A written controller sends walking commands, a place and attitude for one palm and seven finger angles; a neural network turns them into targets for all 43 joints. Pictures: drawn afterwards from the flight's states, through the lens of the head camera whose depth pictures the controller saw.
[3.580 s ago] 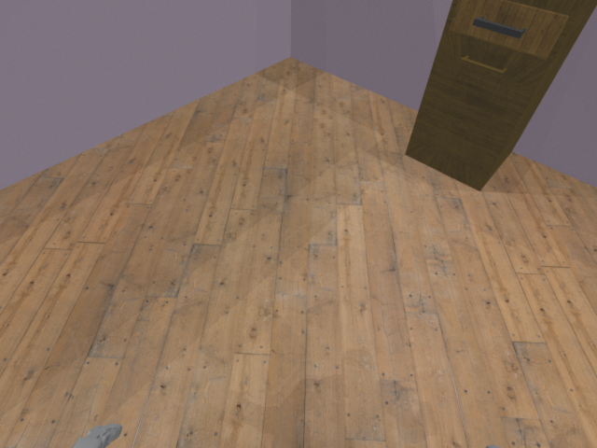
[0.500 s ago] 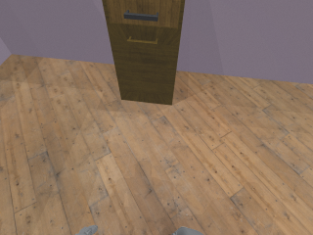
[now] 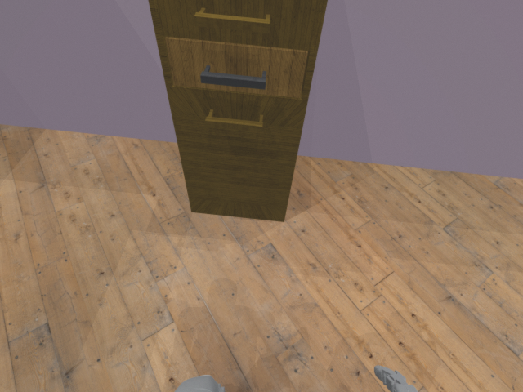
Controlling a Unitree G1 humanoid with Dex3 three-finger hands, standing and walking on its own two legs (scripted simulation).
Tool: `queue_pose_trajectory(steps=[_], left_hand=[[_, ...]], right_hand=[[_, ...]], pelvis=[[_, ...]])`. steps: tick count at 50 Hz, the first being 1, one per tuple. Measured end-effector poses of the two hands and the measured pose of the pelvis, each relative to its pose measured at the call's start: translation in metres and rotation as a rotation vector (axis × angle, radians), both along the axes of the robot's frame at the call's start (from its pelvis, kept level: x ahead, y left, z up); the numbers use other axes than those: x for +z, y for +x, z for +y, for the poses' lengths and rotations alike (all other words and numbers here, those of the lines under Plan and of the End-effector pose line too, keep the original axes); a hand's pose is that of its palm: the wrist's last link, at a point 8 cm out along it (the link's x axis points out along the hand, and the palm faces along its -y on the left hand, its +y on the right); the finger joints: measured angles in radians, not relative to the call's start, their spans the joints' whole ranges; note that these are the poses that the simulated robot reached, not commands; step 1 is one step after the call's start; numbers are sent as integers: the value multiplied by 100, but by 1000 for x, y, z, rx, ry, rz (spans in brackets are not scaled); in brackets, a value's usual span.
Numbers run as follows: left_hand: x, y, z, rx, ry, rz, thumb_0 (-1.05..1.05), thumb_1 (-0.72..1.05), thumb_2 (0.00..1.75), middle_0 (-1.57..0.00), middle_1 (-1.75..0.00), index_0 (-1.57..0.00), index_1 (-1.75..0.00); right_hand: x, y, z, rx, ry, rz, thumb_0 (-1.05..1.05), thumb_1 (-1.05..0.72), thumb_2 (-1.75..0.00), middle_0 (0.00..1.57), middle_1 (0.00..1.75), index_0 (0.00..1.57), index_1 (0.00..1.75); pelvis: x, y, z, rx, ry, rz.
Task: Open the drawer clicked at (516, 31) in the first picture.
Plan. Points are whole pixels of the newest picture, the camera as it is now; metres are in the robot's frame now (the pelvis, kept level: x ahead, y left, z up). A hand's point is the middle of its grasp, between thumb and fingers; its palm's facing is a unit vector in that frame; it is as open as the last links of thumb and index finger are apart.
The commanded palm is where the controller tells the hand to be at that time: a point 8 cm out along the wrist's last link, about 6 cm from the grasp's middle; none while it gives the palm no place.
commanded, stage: take the last steps up to it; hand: left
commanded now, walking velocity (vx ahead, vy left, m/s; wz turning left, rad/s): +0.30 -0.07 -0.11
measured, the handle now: (234, 76) +0.88 +0.17 -0.01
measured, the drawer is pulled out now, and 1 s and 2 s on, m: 0.00 0.00 0.00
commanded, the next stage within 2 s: come to a stop and stand still in 0.88 s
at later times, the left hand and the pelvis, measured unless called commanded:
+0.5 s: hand (198, 334) +0.22 +0.14 -0.14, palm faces +0.02 -0.97 -0.23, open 7.3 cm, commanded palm none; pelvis +0.15 -0.05 +0.02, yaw -2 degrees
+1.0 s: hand (201, 293) +0.31 +0.15 -0.16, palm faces +0.04 -0.99 -0.13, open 7.4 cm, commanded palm none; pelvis +0.32 -0.01 +0.02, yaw -2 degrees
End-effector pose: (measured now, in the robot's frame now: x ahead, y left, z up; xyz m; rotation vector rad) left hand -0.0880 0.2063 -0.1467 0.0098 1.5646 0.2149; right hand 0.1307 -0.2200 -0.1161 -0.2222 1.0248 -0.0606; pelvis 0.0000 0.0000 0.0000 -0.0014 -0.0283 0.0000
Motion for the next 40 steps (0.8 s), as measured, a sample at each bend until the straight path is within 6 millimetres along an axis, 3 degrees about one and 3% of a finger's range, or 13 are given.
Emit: queue_pose_trajectory(steps=[4, 10, 17, 21, 25, 30, 35, 40], left_hand=[[6, 64, 20, -69, 16, -64, 1, 90, 90, -20, -30, -20, -30], [21, 171, 31, -145, 52, -230, 1, 91, 90, -19, -30, -19, -29], [36, 270, 11, -234, 93, -346, 1, 91, 90, -19, -30, -19, -29], [35, 304, -11, -247, 110, -389, 0, 91, 90, -19, -30, -19, -29], [39, 304, -21, -182, 120, -368, 0, 93, 90, -20, -30, -20, -30], [36, 287, -27, -147, 100, -246, 0, 93, 90, -20, -30, -20, -30], [24, 270, -35, -93, 35, -122, 0, 92, 90, -20, -30, -20, -30], [3, 269, -33, -40, -33, -8, 1, 91, 90, -20, -30, -20, -30]], right_hand=[[2, -16, 10, -93, 20, 54, -1, -92, -90, 20, 30, 20, 30], [3, -47, -13, -203, -17, 183, -3, -97, -90, 20, 30, 20, 30], [-15, -84, -25, -285, 48, 386, -1, -93, -90, 19, 30, 19, 30], [-29, -83, -32, -296, 91, 476, 0, -92, -90, 19, 30, 19, 30], [-21, -41, -41, -264, 100, 462, 0, -92, -90, 19, 30, 19, 30], [-11, 40, -50, -226, 85, 334, 0, -92, -90, 19, 30, 19, 30], [-3, 121, -58, -173, 27, 245, 1, -94, -90, 19, 30, 19, 30], [-1, 198, -46, -116, -26, 160, 1, -93, -90, 19, 30, 19, 30]], pelvis=[[10, 23, 6, -30, 3, -13], [20, 56, 7, -49, 11, 0], [17, 101, -17, -56, 28, 10], [9, 128, -36, -49, 18, 7], [17, 153, -46, -38, 15, 7], [24, 186, -50, -24, 3, 16], [21, 221, -41, -15, -18, 18], [7, 264, -24, -12, -35, 13]])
